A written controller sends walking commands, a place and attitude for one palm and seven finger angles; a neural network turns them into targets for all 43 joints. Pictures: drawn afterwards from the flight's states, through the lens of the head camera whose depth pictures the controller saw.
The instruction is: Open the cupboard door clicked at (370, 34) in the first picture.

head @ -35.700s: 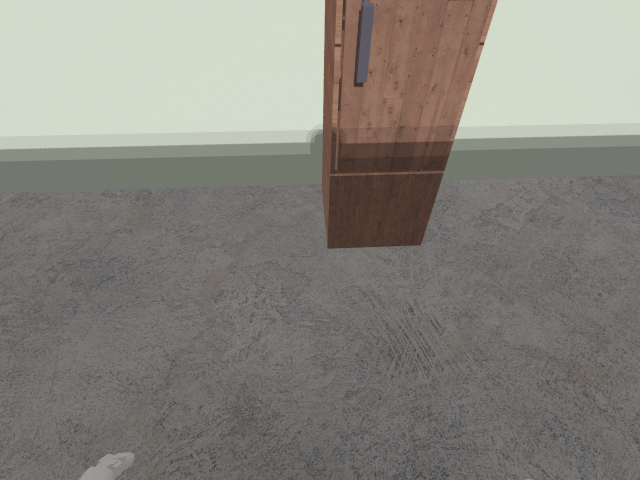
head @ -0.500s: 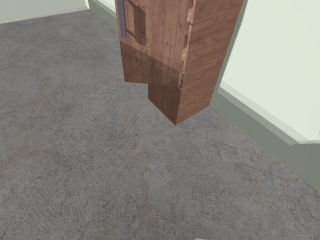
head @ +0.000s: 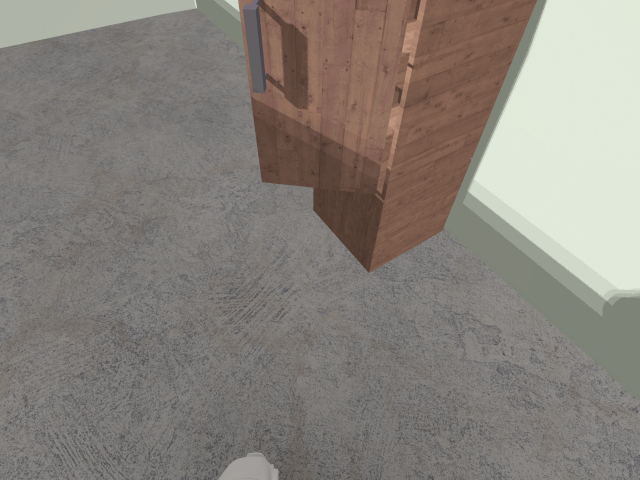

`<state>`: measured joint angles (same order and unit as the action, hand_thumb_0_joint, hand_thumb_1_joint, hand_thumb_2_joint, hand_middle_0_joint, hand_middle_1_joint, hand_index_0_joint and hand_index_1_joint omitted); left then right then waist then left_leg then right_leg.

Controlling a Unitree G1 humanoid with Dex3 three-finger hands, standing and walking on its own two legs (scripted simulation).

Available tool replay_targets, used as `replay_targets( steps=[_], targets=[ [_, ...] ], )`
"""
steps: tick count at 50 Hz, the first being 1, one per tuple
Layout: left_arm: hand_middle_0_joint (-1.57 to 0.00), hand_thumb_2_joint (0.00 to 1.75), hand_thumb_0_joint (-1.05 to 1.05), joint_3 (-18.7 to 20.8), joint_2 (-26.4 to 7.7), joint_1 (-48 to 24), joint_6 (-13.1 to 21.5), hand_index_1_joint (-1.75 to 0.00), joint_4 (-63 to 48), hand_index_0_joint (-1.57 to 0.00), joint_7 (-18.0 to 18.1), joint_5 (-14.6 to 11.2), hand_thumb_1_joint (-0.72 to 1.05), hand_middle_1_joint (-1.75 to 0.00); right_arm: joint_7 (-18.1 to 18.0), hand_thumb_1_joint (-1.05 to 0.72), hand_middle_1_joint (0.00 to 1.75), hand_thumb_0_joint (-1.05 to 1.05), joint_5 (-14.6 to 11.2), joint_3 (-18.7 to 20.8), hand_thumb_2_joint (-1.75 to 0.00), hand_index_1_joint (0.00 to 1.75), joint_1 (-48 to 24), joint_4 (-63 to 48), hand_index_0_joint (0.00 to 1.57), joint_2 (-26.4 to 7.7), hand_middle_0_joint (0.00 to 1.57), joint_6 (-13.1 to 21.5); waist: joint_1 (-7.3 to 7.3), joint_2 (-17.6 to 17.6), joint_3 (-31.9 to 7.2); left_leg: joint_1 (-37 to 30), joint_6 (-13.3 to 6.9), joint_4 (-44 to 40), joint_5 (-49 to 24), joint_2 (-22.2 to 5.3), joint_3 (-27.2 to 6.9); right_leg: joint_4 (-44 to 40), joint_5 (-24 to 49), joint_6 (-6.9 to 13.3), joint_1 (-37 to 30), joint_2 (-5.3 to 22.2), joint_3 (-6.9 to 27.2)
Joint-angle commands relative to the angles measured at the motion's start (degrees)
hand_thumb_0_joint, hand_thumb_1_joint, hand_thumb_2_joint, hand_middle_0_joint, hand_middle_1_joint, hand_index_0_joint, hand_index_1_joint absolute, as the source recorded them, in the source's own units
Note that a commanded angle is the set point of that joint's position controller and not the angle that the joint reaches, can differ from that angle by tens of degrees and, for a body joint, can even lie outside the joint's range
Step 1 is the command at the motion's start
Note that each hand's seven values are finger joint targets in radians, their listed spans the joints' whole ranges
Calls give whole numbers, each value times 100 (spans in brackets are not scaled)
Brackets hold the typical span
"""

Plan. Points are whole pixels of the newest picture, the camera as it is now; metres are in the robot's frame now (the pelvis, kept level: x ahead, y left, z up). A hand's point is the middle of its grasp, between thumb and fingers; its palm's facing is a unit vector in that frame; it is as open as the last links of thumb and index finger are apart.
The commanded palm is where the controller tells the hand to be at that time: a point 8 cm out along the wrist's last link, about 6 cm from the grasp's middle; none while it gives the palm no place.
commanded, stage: take the last steps up to it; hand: left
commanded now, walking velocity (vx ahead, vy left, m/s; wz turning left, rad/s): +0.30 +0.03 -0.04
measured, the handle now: (258, 46) +0.92 +0.22 +0.08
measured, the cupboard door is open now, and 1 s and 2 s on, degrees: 49 49 49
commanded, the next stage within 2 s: come to a stop and stand still in 0.76 s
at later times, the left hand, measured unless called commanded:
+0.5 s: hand (205, 367) +0.30 +0.22 -0.16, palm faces -0.08 -0.97 -0.21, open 7.3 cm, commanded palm none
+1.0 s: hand (241, 366) +0.31 +0.16 -0.19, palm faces +0.01 -0.99 -0.14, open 7.3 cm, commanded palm none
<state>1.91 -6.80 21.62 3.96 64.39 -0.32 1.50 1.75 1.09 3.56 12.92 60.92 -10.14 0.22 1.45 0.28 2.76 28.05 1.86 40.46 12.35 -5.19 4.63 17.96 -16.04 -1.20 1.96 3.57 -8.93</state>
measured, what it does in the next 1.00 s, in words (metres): walks ahead: left foot, then right foot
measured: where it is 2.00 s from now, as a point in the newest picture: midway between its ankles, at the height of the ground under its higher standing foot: (335, 458)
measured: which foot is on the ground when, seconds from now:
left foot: up 0.00-0.06, down 0.08-0.60, up 0.62-0.96, down 0.98-1.00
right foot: down 0.00-0.10, up 0.12-0.56, down 0.58-1.00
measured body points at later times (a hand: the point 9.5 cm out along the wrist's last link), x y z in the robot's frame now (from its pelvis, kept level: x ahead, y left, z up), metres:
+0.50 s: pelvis +0.18 +0.03 +0.00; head +0.20 +0.02 +0.45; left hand +0.30 +0.27 -0.14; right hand +0.11 -0.18 -0.16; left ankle +0.12 +0.14 -0.74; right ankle +0.25 -0.10 -0.71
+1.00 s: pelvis +0.33 +0.01 -0.01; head +0.35 +0.02 +0.44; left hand +0.32 +0.22 -0.18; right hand +0.40 -0.24 -0.15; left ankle +0.40 +0.11 -0.75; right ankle +0.27 -0.09 -0.74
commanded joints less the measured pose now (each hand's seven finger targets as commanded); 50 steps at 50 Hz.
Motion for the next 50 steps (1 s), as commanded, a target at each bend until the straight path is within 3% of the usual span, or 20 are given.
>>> replay_targets(
  steps=[1,3,4,5,6,9,12,25,27,28,29,30,31,32,37,43,45,47,49,50],
  targets=[
    [-20,90,0,225,-1015,219,26,-30,-92,-20,89,-1,90,-30,11,-90,30,0,15,-22,-90,30,-227,-419,20,-113,20,244,-55,834,256,-728,-108,-932,-27,258,268,-205,1092,691,496,1353,723],
    [-20,90,0,203,-853,169,-15,-30,-116,-20,73,-33,90,-30,-78,-90,30,0,51,60,-90,30,733,-93,20,-470,20,334,-496,55,-225,-2538,-239,-1520,-90,269,223,1310,1450,462,1238,890,357],
    [-20,90,0,165,-573,314,-26,-30,-230,-20,48,-74,90,-30,-164,-90,30,0,117,212,-90,30,1531,83,20,-1076,20,378,-765,-1198,-879,-3675,-674,-1666,-176,-1011,-1375,2827,50,194,2249,266,-80],
    [-20,90,0,97,-480,87,-21,-30,-451,-20,34,-85,90,-30,-252,-90,30,0,89,272,-90,30,2062,165,20,-1415,20,328,-892,-1840,-1208,-4109,-1156,-2230,-518,-1848,-2547,4348,-1731,136,3052,-131,111],
    [-20,90,0,138,-546,-274,-30,-30,-545,-20,67,-49,90,-30,-297,-90,30,0,88,241,-90,30,1912,157,20,-1311,20,288,-853,-1232,-963,-3785,-1329,-2398,-576,-1990,-2526,5132,-1645,261,3365,51,575],
    [-20,90,0,178,-419,-521,-104,-30,-451,-20,-7,-7,90,-30,-319,-90,30,0,56,46,-90,30,911,-107,20,-625,20,389,-408,-661,-94,-2194,-1067,-2772,-555,-1538,-1432,5357,-471,189,3310,484,872],
    [-20,90,0,185,-271,-298,-238,-30,-408,-20,-40,14,90,-30,-341,-90,30,0,51,0,-90,30,815,-98,20,-374,20,478,-157,-665,-8,-1884,-943,-3010,-891,-1290,-733,4864,-6,89,3084,467,821],
    [-20,90,0,135,-552,-1643,-229,-30,-1028,-20,-109,4,90,-30,-280,-90,30,0,117,11,-90,30,1256,153,20,-641,20,347,-332,-384,179,-2386,-966,-2584,-1423,-1164,-235,1767,277,188,2291,110,249],
    [-20,90,0,178,-660,-1087,-191,-30,-839,-20,-100,11,90,-30,-281,-90,30,0,93,-21,-90,30,1189,199,20,-617,20,313,-49,-305,-44,-2117,-754,-1856,-1571,-889,37,1167,620,270,1215,-114,63],
    [-20,90,0,250,-901,-433,-131,-30,-632,-20,-74,16,90,-30,-260,-90,30,0,36,-34,-90,30,1085,180,20,-547,20,326,259,-53,-393,-1570,-564,-963,-1546,-575,270,991,881,412,38,42,389],
    [-20,90,0,375,-1415,376,-59,-30,-376,-20,-11,43,90,-30,-217,-90,30,0,-39,-65,-90,30,1038,71,20,-339,20,343,542,963,-897,-330,-288,404,-286,1,737,734,1231,843,-1310,1213,1859],
    [-20,90,0,448,-1801,764,-75,-30,-297,-20,36,-55,90,-30,-204,-90,30,0,-69,-64,-90,30,989,-83,20,-302,20,282,559,1714,-974,454,-154,2023,2397,439,531,-40,1409,1433,-1516,2265,3183],
    [-20,90,0,398,-1662,457,-92,-30,-370,-20,99,-98,90,-30,-209,-90,30,0,-50,-36,-90,30,723,-114,20,-395,20,238,517,985,-562,674,-205,2599,2188,162,-161,-274,1011,1522,-908,2228,3021],
    [-20,90,0,334,-1359,-15,-66,-30,-463,-20,127,-89,90,-30,-207,-90,30,0,-38,-22,-90,30,495,-63,20,-290,20,228,323,1100,-223,739,-203,2702,1603,-39,-349,-338,1124,1293,-290,1914,2669],
    [-20,90,0,106,-722,-489,78,-30,-489,-20,117,-97,90,-30,-183,-90,30,0,9,-90,-90,30,839,187,20,96,20,66,-241,508,-309,-104,49,1667,535,-140,-193,-499,2652,933,579,1227,929],
    [-20,90,0,129,-884,-327,88,-30,-287,-20,106,-46,90,-30,-133,-90,30,0,-9,-107,-90,30,220,-54,20,91,20,92,-102,522,-251,-281,92,79,461,40,16,-423,2547,1116,301,1295,986],
    [-20,90,0,81,-813,-354,35,-30,-197,-20,132,-47,90,-30,-173,-90,30,0,-18,-157,-90,30,72,-40,20,116,20,111,-111,650,-187,-865,104,-616,210,174,7,-94,3078,967,535,1152,853],
    [-20,90,0,20,-779,-466,-36,-30,-162,-20,179,-93,90,-30,-223,-90,30,0,-14,-196,-90,30,365,80,20,-41,20,144,-294,399,-319,-1891,42,-1565,-1243,200,-41,474,3036,585,881,806,596],
    [-20,90,0,-60,-570,-136,-132,-30,-147,-20,250,-144,90,-30,-335,-90,30,0,-30,-141,-90,30,499,106,20,-579,20,207,-211,-381,-759,-2656,-382,-1294,-4122,-719,-720,761,1519,151,1142,386,457],
    [-20,90,0,-82,-523,-83,-208,-30,-129,-20,292,-108,90,-30,-375,-90,30,0,-53,-104,-90,30,428,106,20,-724,20,142,-223,-462,-551,-2561,-566,-1323,-4242,-983,-814,722,573,108,1244,239,503]
  ],
)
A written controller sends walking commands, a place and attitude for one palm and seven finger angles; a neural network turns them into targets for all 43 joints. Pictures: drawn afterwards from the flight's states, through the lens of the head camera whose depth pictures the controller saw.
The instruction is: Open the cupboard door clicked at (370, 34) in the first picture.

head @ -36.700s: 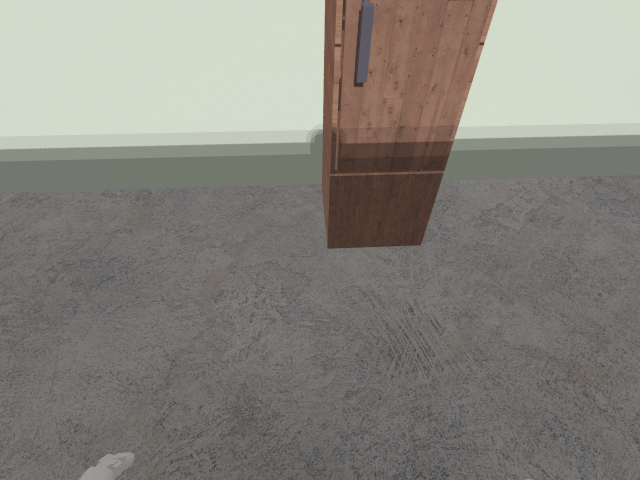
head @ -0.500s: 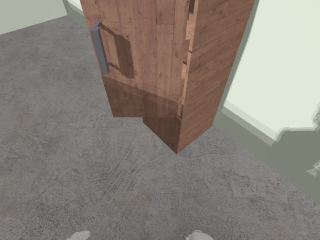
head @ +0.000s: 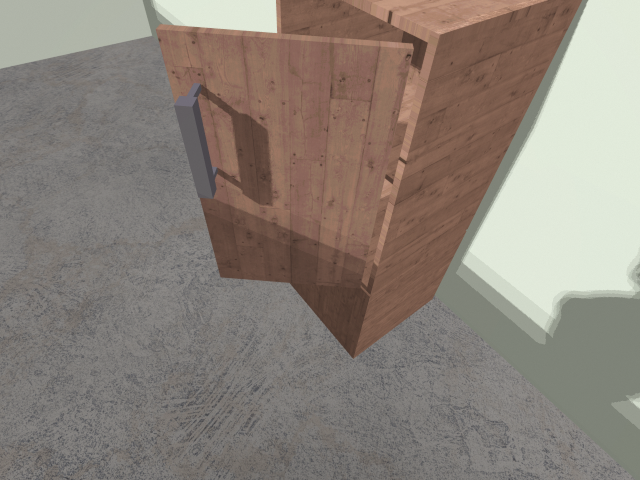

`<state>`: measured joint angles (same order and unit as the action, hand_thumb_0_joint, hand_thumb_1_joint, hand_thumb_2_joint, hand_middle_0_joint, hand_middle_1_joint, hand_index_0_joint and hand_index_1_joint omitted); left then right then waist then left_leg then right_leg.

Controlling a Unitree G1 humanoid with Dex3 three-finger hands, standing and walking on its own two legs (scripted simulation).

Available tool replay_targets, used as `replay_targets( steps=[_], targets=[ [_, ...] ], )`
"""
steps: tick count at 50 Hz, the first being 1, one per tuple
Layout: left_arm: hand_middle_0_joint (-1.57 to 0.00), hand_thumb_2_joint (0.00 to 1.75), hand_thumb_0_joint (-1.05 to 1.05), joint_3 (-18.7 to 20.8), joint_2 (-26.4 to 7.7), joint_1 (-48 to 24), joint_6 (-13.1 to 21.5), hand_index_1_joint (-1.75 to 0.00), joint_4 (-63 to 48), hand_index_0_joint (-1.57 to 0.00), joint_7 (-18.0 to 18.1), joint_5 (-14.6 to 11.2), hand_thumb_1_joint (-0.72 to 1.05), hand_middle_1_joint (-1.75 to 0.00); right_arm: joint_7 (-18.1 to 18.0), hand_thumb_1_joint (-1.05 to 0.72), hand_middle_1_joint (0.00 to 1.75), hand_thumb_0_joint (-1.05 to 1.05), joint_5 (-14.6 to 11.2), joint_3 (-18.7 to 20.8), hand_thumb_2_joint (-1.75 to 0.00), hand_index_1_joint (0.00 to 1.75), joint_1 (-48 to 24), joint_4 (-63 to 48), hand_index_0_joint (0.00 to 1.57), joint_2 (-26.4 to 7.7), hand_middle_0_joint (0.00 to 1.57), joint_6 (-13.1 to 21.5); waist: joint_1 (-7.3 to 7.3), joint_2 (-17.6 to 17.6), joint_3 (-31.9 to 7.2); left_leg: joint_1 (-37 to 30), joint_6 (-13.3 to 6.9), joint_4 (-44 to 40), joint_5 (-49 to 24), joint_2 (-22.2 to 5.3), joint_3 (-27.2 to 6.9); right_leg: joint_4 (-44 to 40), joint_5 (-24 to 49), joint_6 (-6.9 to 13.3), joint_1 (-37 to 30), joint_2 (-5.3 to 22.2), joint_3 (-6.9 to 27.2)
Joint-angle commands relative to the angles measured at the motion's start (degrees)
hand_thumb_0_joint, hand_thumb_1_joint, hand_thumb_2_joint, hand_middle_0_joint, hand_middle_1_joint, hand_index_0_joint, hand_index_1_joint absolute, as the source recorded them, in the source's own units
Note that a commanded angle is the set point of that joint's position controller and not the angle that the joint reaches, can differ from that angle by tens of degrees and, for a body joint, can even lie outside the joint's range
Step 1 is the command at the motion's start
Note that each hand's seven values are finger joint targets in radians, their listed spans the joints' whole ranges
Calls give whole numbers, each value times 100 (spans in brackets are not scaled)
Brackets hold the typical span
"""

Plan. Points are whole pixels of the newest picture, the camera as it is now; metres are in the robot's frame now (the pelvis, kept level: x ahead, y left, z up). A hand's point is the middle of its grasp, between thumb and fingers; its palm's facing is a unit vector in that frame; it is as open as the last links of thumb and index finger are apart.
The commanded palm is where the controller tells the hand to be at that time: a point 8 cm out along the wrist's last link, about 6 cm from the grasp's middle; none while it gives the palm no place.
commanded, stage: come to a stop and stand still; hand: left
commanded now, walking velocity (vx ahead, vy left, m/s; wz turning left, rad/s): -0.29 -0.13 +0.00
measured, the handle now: (201, 143) +0.58 +0.25 +0.09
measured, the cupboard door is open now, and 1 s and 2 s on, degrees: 49 49 49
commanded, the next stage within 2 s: look again from close up in 1.04 s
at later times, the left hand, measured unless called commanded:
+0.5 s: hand out of the picture +0.02 +0.15 -0.16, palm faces +0.01 -0.96 -0.26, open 7.4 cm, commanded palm none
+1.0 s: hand out of the picture -0.02 +0.16 -0.18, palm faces +0.03 -0.99 -0.16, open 7.4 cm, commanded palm none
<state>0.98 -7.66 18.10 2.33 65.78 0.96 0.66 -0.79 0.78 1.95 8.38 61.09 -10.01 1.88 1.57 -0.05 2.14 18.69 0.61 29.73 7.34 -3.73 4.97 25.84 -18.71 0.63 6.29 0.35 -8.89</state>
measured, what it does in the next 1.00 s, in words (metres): steps on the spot: right foot, then left foot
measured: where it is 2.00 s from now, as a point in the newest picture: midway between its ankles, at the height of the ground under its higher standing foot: outside the picture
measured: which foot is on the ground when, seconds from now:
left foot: down 0.00-0.42, up 0.44-0.70, down 0.72-1.00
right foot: down 0.00-0.08, up 0.10-0.38, down 0.40-1.00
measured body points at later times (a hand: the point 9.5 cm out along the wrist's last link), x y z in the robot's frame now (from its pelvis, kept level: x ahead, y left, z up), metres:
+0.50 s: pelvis -0.03 -0.04 +0.00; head -0.02 -0.06 +0.45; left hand +0.02 +0.20 -0.14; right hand -0.01 -0.30 -0.16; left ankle +0.03 +0.09 -0.71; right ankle -0.06 -0.16 -0.74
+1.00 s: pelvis -0.02 -0.02 +0.01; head -0.01 +0.00 +0.46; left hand -0.02 +0.21 -0.16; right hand +0.02 -0.25 -0.14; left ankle -0.03 +0.08 -0.74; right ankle -0.06 -0.16 -0.73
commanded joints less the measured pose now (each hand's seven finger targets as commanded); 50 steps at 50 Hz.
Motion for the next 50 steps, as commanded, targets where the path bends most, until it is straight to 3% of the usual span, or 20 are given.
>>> replay_targets(
  steps=[1,4,7,9,10,13,16,17,18,19,20,21,22,24,30,33,36,37,41,50],
  targets=[
    [-20,90,0,16,-391,350,-119,-30,-280,-20,185,8,90,-30,-155,-90,30,0,-16,71,-90,30,743,48,20,-812,20,-79,-197,-497,-208,-1379,-525,-327,-3558,-1225,-841,-144,371,-117,823,515,506],
    [-20,90,0,111,-673,310,-354,-30,-378,-20,119,-5,90,-30,-268,-90,30,0,-37,123,-90,30,627,-46,20,-908,20,-190,-225,-1294,-106,-1093,-816,-902,-3746,-1424,-1261,1015,-628,-177,920,387,457],
    [-20,90,0,220,-759,206,-482,-30,-608,-20,92,20,90,-30,-364,-90,30,0,7,240,-90,30,780,-173,20,-1130,20,-248,-337,-942,-700,-1461,-1305,-757,-4332,-1856,-1442,2825,-1577,-140,1506,268,913],
    [-20,90,0,289,-723,60,-497,-30,-738,-20,75,27,90,-30,-356,-90,30,0,31,287,-90,30,604,-292,20,-1130,20,-272,-309,-699,-957,-1636,-1374,-638,-4064,-1809,-1351,3268,-1425,-161,1836,210,1043],
    [-20,90,0,294,-670,10,-500,-30,-809,-20,55,24,90,-30,-352,-90,30,0,36,302,-90,30,516,-342,20,-1105,20,-271,-278,-442,-1007,-1606,-1350,-608,-3788,-1766,-1287,3254,-1309,-173,1846,205,1025],
    [-20,90,0,324,-573,-48,-543,-30,-961,-20,30,21,90,-30,-286,-90,30,0,75,327,-90,30,257,-453,20,-1093,20,-279,-196,-774,-1010,-1079,-1168,-876,-2186,-1606,-1150,2896,-1117,-195,1573,197,951],
    [-20,90,0,304,-480,171,-479,-30,-912,-20,-5,29,90,-30,-180,-90,30,0,116,348,-90,30,107,-495,20,-1048,20,-313,-90,-1019,-867,-325,-860,-1107,40,-1336,-1131,1387,-717,-105,636,168,631],
    [-20,90,0,304,-498,454,-452,-30,-786,-20,-10,33,90,-30,-140,-90,30,0,102,351,-90,30,10,-495,20,-1033,20,-342,62,-900,-800,107,-644,-1080,996,-1111,-972,708,-168,-100,69,109,465],
    [-20,90,0,321,-636,720,-415,-30,-676,-20,6,63,90,-30,-101,-90,30,0,71,330,-90,30,12,-503,20,-844,20,-376,168,-326,-645,706,-377,-811,1843,-678,-708,-42,114,-68,-487,186,568],
    [-20,90,0,331,-973,679,-333,-30,-681,-20,41,131,90,-30,-51,-90,30,0,6,250,-90,30,45,-548,20,-438,20,-422,151,1051,-393,1078,-1,119,2233,23,-288,-1230,-1209,219,-195,1088,1879],
    [-20,90,0,320,-1309,193,-295,-30,-867,-20,75,123,90,-30,33,-90,30,0,18,174,-90,30,-120,-709,20,-260,20,-432,107,1737,52,974,153,738,2093,220,-188,-2040,-2439,587,822,1970,2870],
    [-20,90,0,286,-1420,-261,-283,-30,-1081,-20,83,111,90,-30,98,-90,30,0,47,195,-90,30,-168,-727,20,-448,20,-444,41,1270,359,692,91,1224,2039,107,-414,-2226,-2733,767,1579,2171,2908],
    [-20,90,0,273,-1390,-576,-237,-30,-1119,-20,69,117,90,-30,137,-90,30,0,74,209,-90,30,-18,-601,20,-422,20,-423,-115,986,393,538,64,1464,1751,142,-371,-2046,-2229,734,1724,1937,2671],
    [-20,90,0,235,-1192,-643,-143,-30,-1045,-20,52,57,90,-30,124,-90,30,0,92,204,-90,30,317,-353,20,-487,20,-404,-179,1131,537,706,84,1669,1242,147,-439,-1716,-744,612,1143,1564,2160],
    [-20,90,0,322,-1332,-53,-60,-30,-777,-20,67,79,90,-30,91,-90,30,0,3,149,-90,30,457,-316,20,-494,20,-264,76,737,82,497,212,632,1521,245,-212,-885,2134,805,-207,1777,1835],
    [-20,90,0,314,-1291,-93,-88,-30,-631,-20,95,11,90,-30,8,-90,30,0,-14,75,-90,30,785,-166,20,-408,20,-184,-48,722,-256,-494,177,-769,441,341,-162,-152,3194,538,-223,1489,1498],
    [-20,90,0,193,-820,-16,-151,-30,-607,-20,97,-39,90,-30,-102,-90,30,0,3,109,-90,30,935,-86,20,-824,20,-102,-24,-228,-674,-1471,-263,-429,-2088,-576,-819,144,1770,49,471,764,894],
    [-20,90,0,179,-763,-50,-190,-30,-596,-20,136,-5,90,-30,-115,-90,30,0,11,113,-90,30,961,-68,20,-851,20,-140,-53,-39,-548,-1244,-314,-451,-1829,-658,-781,-29,1159,19,405,648,843],
    [-20,90,0,73,-662,-152,-282,-30,-415,-20,94,-18,90,-30,-175,-90,30,0,-11,15,-90,30,786,66,20,-678,20,-128,-77,-521,-42,-957,-311,-958,-1494,-521,-883,-153,841,-65,383,505,798],
    [-20,90,0,41,-658,-5,-274,-30,-224,-20,41,13,90,-30,-193,-90,30,0,-22,22,-90,30,704,119,20,-617,20,-117,-132,-67,56,-935,-244,-1148,-411,-462,-816,-484,915,-87,376,523,852]
  ],
)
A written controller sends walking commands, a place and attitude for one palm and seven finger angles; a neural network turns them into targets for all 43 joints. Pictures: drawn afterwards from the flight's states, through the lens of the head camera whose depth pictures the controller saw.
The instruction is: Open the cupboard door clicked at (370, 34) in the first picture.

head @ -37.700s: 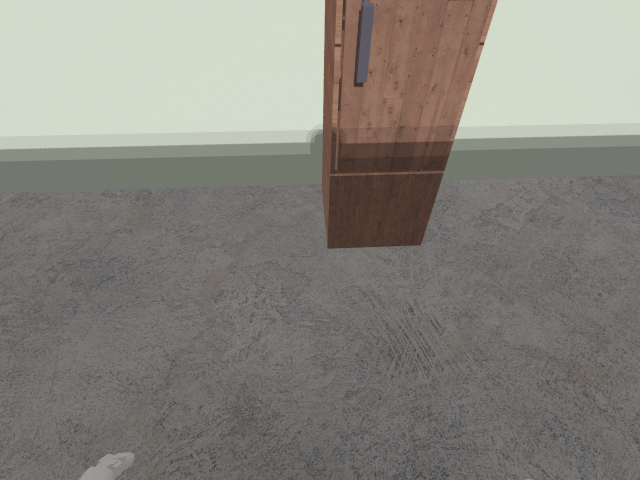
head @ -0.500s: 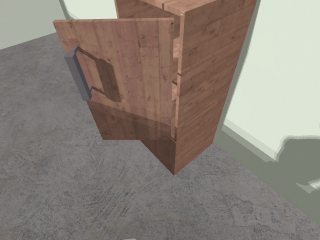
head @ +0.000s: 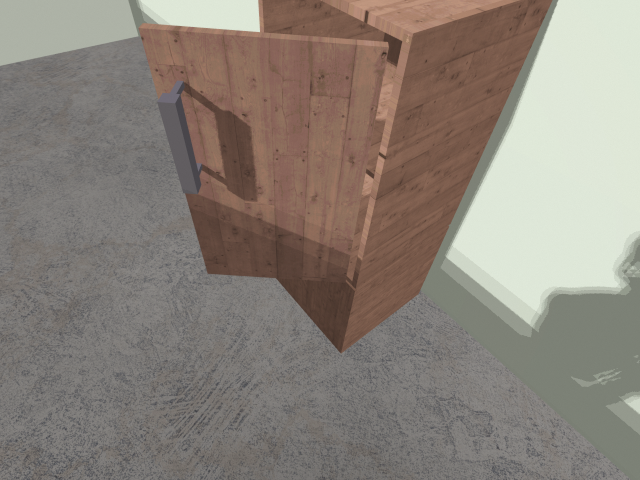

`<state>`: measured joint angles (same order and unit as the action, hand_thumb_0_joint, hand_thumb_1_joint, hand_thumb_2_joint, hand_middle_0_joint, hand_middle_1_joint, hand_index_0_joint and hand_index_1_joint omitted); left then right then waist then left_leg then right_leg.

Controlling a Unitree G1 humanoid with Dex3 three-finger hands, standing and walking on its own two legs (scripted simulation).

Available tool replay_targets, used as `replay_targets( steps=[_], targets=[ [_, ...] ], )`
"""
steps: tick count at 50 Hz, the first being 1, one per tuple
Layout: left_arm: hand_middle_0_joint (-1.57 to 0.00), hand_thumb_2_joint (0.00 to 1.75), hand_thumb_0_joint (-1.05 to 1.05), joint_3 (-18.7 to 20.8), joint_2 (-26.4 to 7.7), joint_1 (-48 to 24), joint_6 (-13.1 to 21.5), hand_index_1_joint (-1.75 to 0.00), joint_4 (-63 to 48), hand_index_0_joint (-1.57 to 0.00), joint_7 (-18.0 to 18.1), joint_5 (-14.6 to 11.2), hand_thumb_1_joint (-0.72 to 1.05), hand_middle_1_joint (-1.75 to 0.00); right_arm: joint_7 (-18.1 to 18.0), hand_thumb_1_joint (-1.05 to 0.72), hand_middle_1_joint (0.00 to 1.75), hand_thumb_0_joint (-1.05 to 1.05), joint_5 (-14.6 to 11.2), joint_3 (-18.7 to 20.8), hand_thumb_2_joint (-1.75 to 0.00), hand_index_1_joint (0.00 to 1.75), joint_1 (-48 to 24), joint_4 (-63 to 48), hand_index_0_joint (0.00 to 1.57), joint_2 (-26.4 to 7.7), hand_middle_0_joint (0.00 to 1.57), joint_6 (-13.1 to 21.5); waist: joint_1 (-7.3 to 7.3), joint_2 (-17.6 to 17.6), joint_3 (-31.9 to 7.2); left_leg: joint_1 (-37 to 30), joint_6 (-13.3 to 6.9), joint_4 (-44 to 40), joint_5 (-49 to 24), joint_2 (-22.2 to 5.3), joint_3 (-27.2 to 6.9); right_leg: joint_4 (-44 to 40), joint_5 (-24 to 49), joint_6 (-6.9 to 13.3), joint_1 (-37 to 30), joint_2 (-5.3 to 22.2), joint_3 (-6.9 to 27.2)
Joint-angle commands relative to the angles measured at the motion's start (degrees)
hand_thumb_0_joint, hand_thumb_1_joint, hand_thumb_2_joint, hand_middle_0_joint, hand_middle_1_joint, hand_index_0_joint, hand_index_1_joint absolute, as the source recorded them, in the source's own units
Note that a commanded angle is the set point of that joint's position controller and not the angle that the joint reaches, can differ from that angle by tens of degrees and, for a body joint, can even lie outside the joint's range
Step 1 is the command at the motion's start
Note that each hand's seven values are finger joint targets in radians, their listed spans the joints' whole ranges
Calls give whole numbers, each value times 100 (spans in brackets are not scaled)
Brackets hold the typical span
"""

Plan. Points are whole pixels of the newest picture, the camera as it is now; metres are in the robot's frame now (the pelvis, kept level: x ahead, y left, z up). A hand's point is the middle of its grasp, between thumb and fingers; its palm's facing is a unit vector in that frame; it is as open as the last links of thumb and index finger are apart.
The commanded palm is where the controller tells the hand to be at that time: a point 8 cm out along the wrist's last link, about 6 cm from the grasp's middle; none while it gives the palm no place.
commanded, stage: come to a stop and stand still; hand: left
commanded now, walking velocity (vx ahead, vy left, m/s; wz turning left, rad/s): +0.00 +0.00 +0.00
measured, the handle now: (185, 139) +0.59 +0.28 +0.08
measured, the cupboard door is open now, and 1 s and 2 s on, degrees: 49 49 49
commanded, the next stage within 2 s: look again from close up in 0.04 s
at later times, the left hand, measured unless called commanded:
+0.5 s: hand out of the picture +0.00 +0.16 -0.17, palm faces +0.00 -0.97 -0.26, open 7.4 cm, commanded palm none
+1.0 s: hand out of the picture -0.01 +0.13 -0.18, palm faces +0.08 -0.98 -0.18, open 7.4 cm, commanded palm none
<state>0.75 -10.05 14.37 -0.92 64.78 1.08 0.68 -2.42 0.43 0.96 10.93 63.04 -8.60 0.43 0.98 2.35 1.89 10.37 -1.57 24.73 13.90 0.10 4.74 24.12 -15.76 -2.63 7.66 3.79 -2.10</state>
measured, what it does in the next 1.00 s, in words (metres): stands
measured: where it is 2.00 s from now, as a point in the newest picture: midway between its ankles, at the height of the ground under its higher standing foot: outside the picture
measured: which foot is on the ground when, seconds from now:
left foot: down 0.00-1.00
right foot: down 0.00-1.00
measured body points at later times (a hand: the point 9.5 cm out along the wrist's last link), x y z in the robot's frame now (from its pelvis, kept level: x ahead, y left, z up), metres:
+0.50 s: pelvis -0.01 -0.02 -0.01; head +0.00 -0.05 +0.44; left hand +0.00 +0.22 -0.15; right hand +0.00 -0.25 -0.18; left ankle -0.01 +0.10 -0.74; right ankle -0.03 -0.15 -0.74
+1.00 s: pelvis +0.01 -0.04 -0.01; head +0.02 -0.04 +0.44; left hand -0.01 +0.18 -0.17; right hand +0.02 -0.28 -0.17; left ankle +0.00 +0.08 -0.74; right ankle -0.03 -0.15 -0.74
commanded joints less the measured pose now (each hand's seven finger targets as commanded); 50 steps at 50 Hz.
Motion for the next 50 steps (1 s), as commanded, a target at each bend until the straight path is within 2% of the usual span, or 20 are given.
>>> replay_targets(
  steps=[1,6,7,8,9,10,12,14,17,19,22,24,35,38,40,42,45,47,49,50],
  targets=[
    [-20,90,0,60,-433,375,56,-30,-122,-20,26,9,90,-30,-18,-90,30,0,21,117,-90,30,424,-70,20,-749,20,30,-73,-390,88,-58,-5,-658,-924,-791,-781,-344,636,245,226,213,202],
    [-20,90,0,49,-455,382,118,-30,-102,-20,32,8,90,-30,5,-90,30,0,19,91,-90,30,453,-28,20,-644,20,46,-95,-271,65,-118,50,-591,-908,-667,-647,-480,823,289,206,279,283],
    [-20,90,0,-43,-520,617,227,-30,-127,-20,295,133,90,-30,81,-90,30,0,-32,92,-90,30,316,-405,20,-971,20,120,-81,-605,253,40,145,414,-2539,-760,-551,-188,1844,264,570,351,445],
    [-20,90,0,-18,-664,503,261,-30,-379,-20,276,59,90,-30,124,-90,30,0,31,51,-90,30,511,-500,20,-690,20,143,-146,-842,-172,86,120,283,-1674,-661,-633,9,920,418,297,325,360],
    [-20,90,0,-21,-619,435,244,-30,-386,-20,222,46,90,-30,111,-90,30,0,39,44,-90,30,502,-490,20,-709,20,167,-128,-1016,-96,126,41,76,-1433,-695,-667,91,433,465,462,232,296],
    [-20,90,0,-7,-641,451,256,-30,-409,-20,187,48,90,-30,121,-90,30,0,65,22,-90,30,642,-529,20,-751,20,168,-128,-1199,-336,145,-22,5,-1440,-762,-751,219,267,463,291,120,185],
    [-20,90,0,-7,-563,530,246,-30,-426,-20,153,36,90,-30,101,-90,30,0,54,36,-90,30,652,-620,20,-801,20,169,-132,-1096,-555,-41,-112,34,-1696,-794,-792,347,343,444,291,47,90],
    [-20,90,0,-31,-507,496,228,-30,-433,-20,130,21,90,-30,81,-90,30,0,41,24,-90,30,688,-652,20,-809,20,155,-122,-577,-353,83,-148,31,-1454,-770,-777,297,362,430,363,58,98],
    [-20,90,0,-29,-520,382,221,-30,-449,-20,102,14,90,-30,92,-90,30,0,43,2,-90,30,673,-636,20,-742,20,132,-130,-211,75,311,-102,-119,-796,-642,-712,182,397,423,559,129,229],
    [-20,90,0,-33,-525,382,215,-30,-451,-20,97,8,90,-30,103,-90,30,0,40,-6,-90,30,675,-606,20,-722,20,121,-121,-65,252,369,-78,-219,-450,-602,-673,73,254,415,675,155,308],
    [-20,90,0,-29,-580,387,224,-30,-450,-20,91,3,90,-30,117,-90,30,0,50,-26,-90,30,731,-515,20,-681,20,103,-127,84,236,321,-46,-204,-310,-538,-571,-28,146,429,712,194,393],
    [-20,90,0,-25,-595,371,221,-30,-466,-20,90,-3,90,-30,121,-90,30,0,48,-40,-90,30,755,-461,20,-666,20,101,-129,71,286,307,-29,-239,-255,-535,-534,-99,36,440,781,203,442],
    [-20,90,0,7,-666,410,269,-30,-409,-20,91,-3,90,-30,101,-90,30,0,44,-64,-90,30,757,-187,20,-558,20,117,-84,-72,23,95,70,-149,-649,-542,-381,-164,811,494,519,269,497],
    [-20,90,0,21,-664,456,272,-30,-376,-20,81,3,90,-30,106,-90,30,0,50,-61,-90,30,735,-154,20,-539,20,94,-61,-126,124,148,97,-69,-450,-497,-300,-278,585,538,583,321,600],
    [-20,90,0,64,-755,496,252,-30,-396,-20,77,22,90,-30,123,-90,30,0,52,-59,-90,30,736,-165,20,-510,20,52,-27,-44,235,354,122,94,29,-394,-195,-432,25,632,554,425,780],
    [-20,90,0,131,-868,585,240,-30,-403,-20,74,27,90,-30,148,-90,30,0,59,-41,-90,30,702,-219,20,-492,20,22,12,192,272,637,164,450,389,-268,-41,-711,-299,809,476,752,1175],
    [-20,90,0,228,-962,699,237,-30,-435,-20,85,58,90,-30,155,-90,30,0,69,-3,-90,30,608,-325,20,-473,20,-6,85,463,375,992,181,966,675,-259,22,-864,203,1103,305,1182,1598],
    [-20,90,0,276,-948,771,253,-30,-464,-20,97,82,90,-30,158,-90,30,0,64,14,-90,30,552,-399,20,-484,20,20,124,506,368,1242,175,1165,857,-270,-41,-682,1065,1244,86,1334,1627],
    [-20,90,0,326,-961,769,243,-30,-485,-20,116,91,90,-30,153,-90,30,0,41,15,-90,30,650,-428,20,-472,20,56,69,492,209,1008,170,713,687,-275,-4,-239,1991,1236,-79,1319,1333],
    [-20,90,0,323,-919,684,217,-30,-511,-20,121,85,90,-30,152,-90,30,0,34,20,-90,30,790,-377,20,-460,20,65,-4,433,191,587,151,319,280,-239,62,-19,1962,1096,147,1177,1065]
  ],
)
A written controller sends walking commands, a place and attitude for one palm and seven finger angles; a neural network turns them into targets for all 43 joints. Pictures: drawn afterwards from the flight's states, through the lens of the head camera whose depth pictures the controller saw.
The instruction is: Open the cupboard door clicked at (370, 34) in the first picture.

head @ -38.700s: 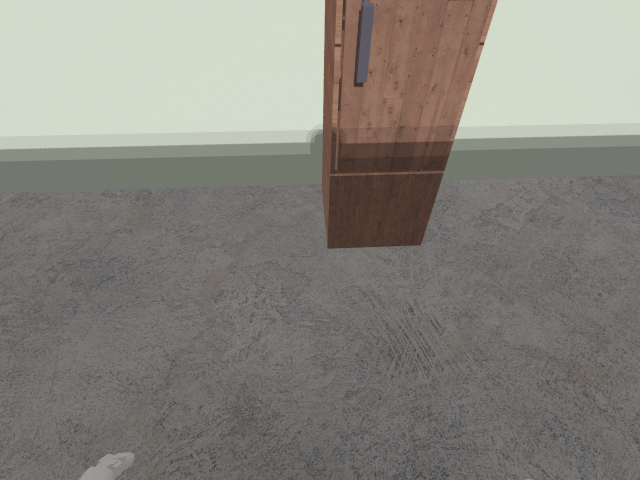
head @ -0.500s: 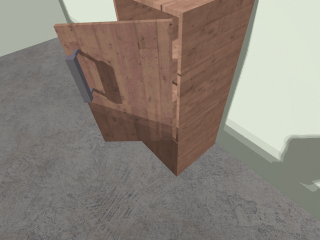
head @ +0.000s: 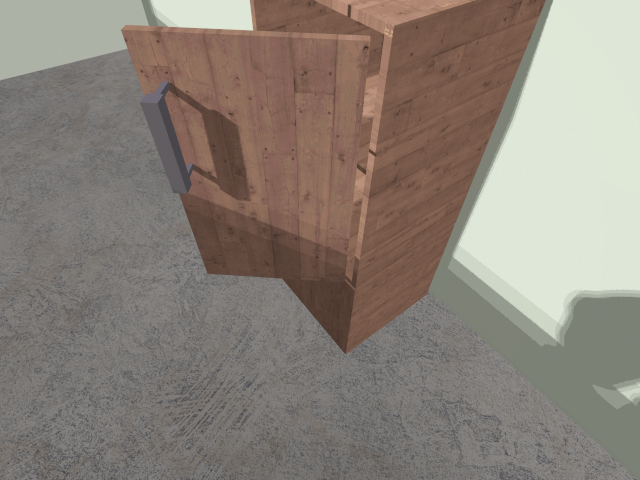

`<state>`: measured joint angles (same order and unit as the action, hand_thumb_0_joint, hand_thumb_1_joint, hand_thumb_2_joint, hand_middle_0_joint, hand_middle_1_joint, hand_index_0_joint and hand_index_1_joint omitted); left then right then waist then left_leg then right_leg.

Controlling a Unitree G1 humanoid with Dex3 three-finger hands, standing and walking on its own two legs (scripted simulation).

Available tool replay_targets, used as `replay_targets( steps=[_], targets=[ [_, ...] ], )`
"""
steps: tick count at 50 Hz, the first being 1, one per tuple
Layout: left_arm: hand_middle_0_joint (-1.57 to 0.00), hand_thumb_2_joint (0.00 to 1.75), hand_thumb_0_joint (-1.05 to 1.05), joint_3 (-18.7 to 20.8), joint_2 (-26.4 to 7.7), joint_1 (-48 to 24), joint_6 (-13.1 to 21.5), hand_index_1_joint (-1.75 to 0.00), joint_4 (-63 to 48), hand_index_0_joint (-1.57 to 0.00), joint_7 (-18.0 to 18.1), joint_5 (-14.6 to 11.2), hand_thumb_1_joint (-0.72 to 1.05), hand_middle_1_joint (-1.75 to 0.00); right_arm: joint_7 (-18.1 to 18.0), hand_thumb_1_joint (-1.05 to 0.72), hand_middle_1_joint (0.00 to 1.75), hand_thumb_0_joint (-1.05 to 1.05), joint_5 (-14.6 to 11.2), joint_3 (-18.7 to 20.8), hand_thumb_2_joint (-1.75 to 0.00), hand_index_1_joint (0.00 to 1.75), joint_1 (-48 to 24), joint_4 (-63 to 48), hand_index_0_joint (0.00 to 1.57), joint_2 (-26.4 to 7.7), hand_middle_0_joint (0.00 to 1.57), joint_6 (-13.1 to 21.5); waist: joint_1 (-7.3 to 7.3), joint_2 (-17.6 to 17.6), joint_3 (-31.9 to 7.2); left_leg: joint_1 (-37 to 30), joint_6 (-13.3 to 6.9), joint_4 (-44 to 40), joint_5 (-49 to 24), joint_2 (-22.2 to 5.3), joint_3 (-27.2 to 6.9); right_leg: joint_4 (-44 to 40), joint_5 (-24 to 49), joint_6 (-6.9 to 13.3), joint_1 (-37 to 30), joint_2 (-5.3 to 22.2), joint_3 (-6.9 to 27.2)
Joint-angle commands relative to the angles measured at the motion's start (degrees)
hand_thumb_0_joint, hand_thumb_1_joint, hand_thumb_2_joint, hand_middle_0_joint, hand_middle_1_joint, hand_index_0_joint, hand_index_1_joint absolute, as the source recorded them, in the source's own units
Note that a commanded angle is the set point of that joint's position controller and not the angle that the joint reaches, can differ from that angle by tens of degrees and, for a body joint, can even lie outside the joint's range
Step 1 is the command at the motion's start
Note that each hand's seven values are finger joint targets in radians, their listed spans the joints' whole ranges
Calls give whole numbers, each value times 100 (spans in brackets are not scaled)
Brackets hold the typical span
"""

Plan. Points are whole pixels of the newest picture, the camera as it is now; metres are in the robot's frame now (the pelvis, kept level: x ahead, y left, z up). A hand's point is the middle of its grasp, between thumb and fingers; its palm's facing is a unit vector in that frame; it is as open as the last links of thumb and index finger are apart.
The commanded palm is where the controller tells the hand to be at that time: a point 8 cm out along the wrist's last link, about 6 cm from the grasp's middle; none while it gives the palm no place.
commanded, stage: shuffle to correct the standing spot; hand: left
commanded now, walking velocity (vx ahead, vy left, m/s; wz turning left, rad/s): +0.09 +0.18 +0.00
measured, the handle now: (173, 139) +0.59 +0.30 +0.09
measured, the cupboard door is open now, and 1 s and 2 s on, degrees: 49 49 49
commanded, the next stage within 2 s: come to a stop and stand still in 0.56 s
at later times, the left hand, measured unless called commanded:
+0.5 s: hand out of the picture +0.08 +0.22 -0.15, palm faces +0.06 -0.96 -0.27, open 7.3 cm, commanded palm none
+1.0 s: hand out of the picture +0.09 +0.30 -0.17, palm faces +0.02 -0.98 -0.19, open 7.4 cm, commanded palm none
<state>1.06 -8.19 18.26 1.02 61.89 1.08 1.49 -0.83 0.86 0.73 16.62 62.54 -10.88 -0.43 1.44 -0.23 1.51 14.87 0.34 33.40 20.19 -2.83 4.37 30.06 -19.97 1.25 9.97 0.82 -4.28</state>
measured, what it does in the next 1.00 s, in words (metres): steps to the left: right foot, then left foot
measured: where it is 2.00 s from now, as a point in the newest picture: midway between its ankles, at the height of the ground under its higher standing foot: outside the picture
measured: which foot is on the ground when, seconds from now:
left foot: down 0.00-0.34, up 0.36-0.72, down 0.74-1.00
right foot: down 0.00-0.08, up 0.10-0.30, down 0.32-0.74, up 0.76-1.00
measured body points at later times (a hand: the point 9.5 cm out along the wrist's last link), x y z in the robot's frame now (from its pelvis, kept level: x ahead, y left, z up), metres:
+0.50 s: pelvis +0.04 +0.03 +0.01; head +0.07 +0.00 +0.45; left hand +0.08 +0.27 -0.13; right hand +0.08 -0.20 -0.16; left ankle +0.02 +0.17 -0.65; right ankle +0.02 -0.06 -0.73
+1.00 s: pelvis +0.05 +0.11 +0.01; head +0.08 +0.13 +0.45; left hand +0.09 +0.35 -0.16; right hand +0.12 -0.12 -0.14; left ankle +0.10 +0.22 -0.73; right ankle +0.01 +0.00 -0.69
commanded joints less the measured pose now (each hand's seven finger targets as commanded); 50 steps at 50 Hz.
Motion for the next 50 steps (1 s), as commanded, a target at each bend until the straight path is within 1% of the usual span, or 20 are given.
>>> replay_targets(
  steps=[1,3,5,8,14,15,16,17,18,19,23,31,34,35,37,39,40,43,46,50],
  targets=[
    [-20,90,0,289,-1033,205,-7,-30,-273,-20,117,-5,90,-30,-11,-90,30,0,-9,45,-90,30,449,-265,20,-284,20,174,-140,495,134,-366,-90,-820,-936,-14,26,-290,2086,540,215,1173,973],
    [-20,90,0,230,-679,115,-79,-30,-392,-20,100,-5,90,-30,-43,-90,30,0,53,133,-90,30,756,-236,20,-700,20,171,-212,-863,-26,-1085,-610,-1031,-2241,-878,-880,755,24,140,1111,303,-10],
    [-20,90,0,161,-523,-252,-137,-30,-550,-20,104,36,90,-30,-73,-90,30,0,52,149,-90,30,945,-236,20,-736,20,132,-348,-1618,286,-1138,-1272,-1665,-2250,-1393,-1548,2303,-1717,71,2018,112,-69],
    [-20,90,0,175,-442,-335,-112,-30,-562,-20,46,9,90,-30,-87,-90,30,0,80,97,-90,30,519,-454,20,-591,20,157,-184,-787,175,-843,-1423,-1530,-2749,-1315,-1321,2786,-1309,124,1992,365,43],
    [-20,90,0,151,-341,301,-64,-30,-432,-20,67,14,90,-30,-55,-90,30,0,30,147,-90,30,195,-621,20,-670,20,124,215,-284,-288,-160,-943,-781,-2524,-786,-485,203,599,-21,127,293,-287],
    [-20,90,0,202,-596,599,-6,-30,-361,-20,101,33,90,-30,-34,-90,30,0,-9,153,-90,30,140,-648,20,-597,20,133,379,228,-408,257,-661,-355,-1917,-559,-271,-338,1182,60,-574,671,118],
    [-20,90,0,316,-1119,902,52,-30,-318,-20,169,81,90,-30,-6,-90,30,0,-55,145,-90,30,134,-769,20,-374,20,138,437,1480,-474,1336,-275,680,-347,38,136,-775,2100,526,-1328,2030,1909],
    [-20,90,0,393,-1474,1090,60,-30,-344,-20,178,15,90,-30,-8,-90,30,0,8,168,-90,30,-54,-917,20,-402,20,91,481,1636,-300,1886,-24,1917,1422,343,-1,-1180,3556,1179,-1211,3016,2880],
    [-20,90,0,369,-1437,1010,61,-30,-394,-20,191,2,90,-30,-21,-90,30,0,39,199,-90,30,18,-892,20,-423,20,27,364,1021,-268,1864,1,2592,1409,174,-460,-1144,3461,1426,-905,3051,2592],
    [-20,90,0,373,-1240,708,80,-30,-415,-20,210,12,90,-30,9,-90,30,0,57,203,-90,30,-213,-856,20,-392,20,-35,308,1320,50,2094,31,2979,1121,103,-511,-1170,3538,1254,-547,2663,2307],
    [-20,90,0,342,-1058,148,100,-30,-651,-20,183,17,90,-30,143,-90,30,0,36,215,-90,30,-141,-785,20,-241,20,-133,33,937,13,1903,173,3158,92,45,-355,-1047,3482,864,-100,1931,886],
    [-20,90,0,509,-1547,59,-21,-30,-738,-20,113,79,90,-30,184,-90,30,0,-53,200,-90,30,-701,-1131,20,-213,20,-110,192,1263,-107,1009,267,949,-130,207,162,-761,2918,687,76,1832,589],
    [-20,90,0,530,-1566,-117,-100,-30,-761,-20,106,60,90,-30,148,-90,30,0,-46,240,-90,30,-229,-1040,20,-309,20,-24,-68,1159,-284,-131,208,-292,-762,319,366,-175,2407,450,510,1655,445],
    [-20,90,0,450,-1306,-88,-154,-30,-785,-20,110,76,90,-30,110,-90,30,0,-28,260,-90,30,143,-907,20,-388,20,34,-205,775,-420,-835,162,-827,-1310,133,260,460,1756,254,790,1298,219],
    [-20,90,0,247,-580,92,-267,-30,-869,-20,113,-20,90,-30,15,-90,30,0,22,392,-90,30,604,-897,20,-1284,20,75,-340,-1672,-834,-1052,-807,-1519,-3481,-1805,-2067,2391,-1881,-229,1761,213,-29],
    [-20,90,0,212,-525,54,-253,-30,-876,-20,119,-6,90,-30,-39,-90,30,0,101,277,-90,30,150,-1032,20,-1013,20,73,-223,-708,-339,-72,-1223,-1840,-2063,-1855,-1899,3098,-1341,-49,1593,387,414],
    [-20,90,0,203,-482,120,-226,-30,-671,-20,103,19,90,-30,-75,-90,30,0,111,213,-90,30,-188,-953,20,-808,20,136,-66,-1282,-355,62,-1081,-1916,-1879,-1603,-1801,3097,-1026,-74,1557,397,550],
    [-20,90,0,187,-614,217,-235,-30,-427,-20,10,-10,90,-30,-120,-90,30,0,79,110,-90,30,-313,-900,20,-574,20,181,-50,-1085,-318,-56,-868,-1751,-2691,-1220,-1154,2771,-367,-186,1330,296,522],
    [-20,90,0,197,-643,28,-308,-30,-505,-20,-31,-17,90,-30,-198,-90,30,0,88,207,-90,30,2,-767,20,-798,20,139,-207,-597,-466,-655,-1032,-1585,-3342,-1516,-1258,2393,-644,-232,1461,193,414],
    [-20,90,0,200,-559,-271,-337,-30,-669,-20,-58,0,90,-30,-203,-90,30,0,121,304,-90,30,110,-669,20,-859,20,82,-325,-611,-276,-544,-1075,-1640,-2628,-1580,-1354,1792,-849,-195,1339,158,331]
  ],
)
